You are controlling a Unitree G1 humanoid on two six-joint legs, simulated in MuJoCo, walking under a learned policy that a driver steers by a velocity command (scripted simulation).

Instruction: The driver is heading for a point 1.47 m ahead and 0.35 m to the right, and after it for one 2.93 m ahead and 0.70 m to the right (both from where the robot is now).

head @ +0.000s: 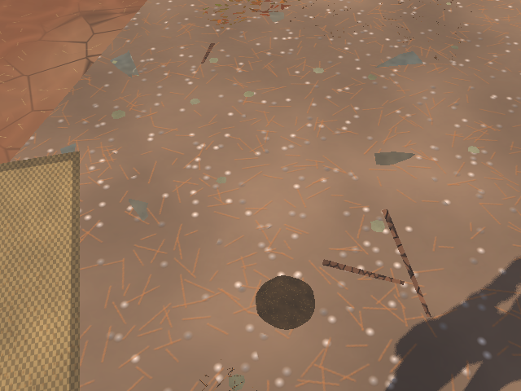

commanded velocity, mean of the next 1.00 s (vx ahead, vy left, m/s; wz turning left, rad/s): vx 0.42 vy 0.00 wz -0.16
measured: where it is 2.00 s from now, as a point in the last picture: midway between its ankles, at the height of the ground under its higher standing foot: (347, 237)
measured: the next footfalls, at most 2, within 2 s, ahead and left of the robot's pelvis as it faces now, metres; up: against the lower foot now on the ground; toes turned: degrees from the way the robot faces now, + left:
left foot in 0.60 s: +0.44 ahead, +0.13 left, +0.00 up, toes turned +2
right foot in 1.18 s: +0.70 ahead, -0.15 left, +0.00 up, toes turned -22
